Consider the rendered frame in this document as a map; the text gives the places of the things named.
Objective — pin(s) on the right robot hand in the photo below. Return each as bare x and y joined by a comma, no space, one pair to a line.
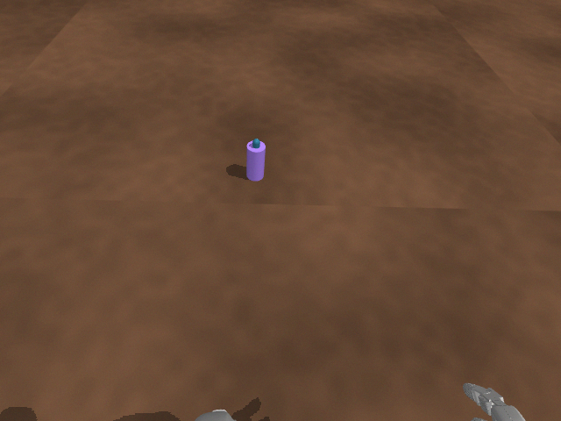
492,404

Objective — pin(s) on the bottle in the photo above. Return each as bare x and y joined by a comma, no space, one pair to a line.
255,160

